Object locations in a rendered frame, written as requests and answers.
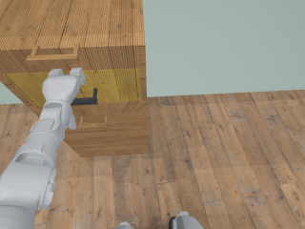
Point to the drawer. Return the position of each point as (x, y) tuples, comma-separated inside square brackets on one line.
[(113, 85)]

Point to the left robot upper arm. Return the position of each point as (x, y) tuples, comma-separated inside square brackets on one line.
[(26, 189)]

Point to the right robot thigh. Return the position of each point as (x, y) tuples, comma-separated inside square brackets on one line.
[(185, 222)]

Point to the cabinet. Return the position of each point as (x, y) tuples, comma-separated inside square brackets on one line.
[(106, 35)]

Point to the robot left hand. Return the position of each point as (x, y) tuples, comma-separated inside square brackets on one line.
[(65, 87)]

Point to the handle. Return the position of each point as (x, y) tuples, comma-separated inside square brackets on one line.
[(93, 126), (86, 100), (53, 59)]

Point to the robot left forearm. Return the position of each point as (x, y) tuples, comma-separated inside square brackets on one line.
[(45, 137)]

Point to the robot right shin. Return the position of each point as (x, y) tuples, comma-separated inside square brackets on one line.
[(183, 213)]

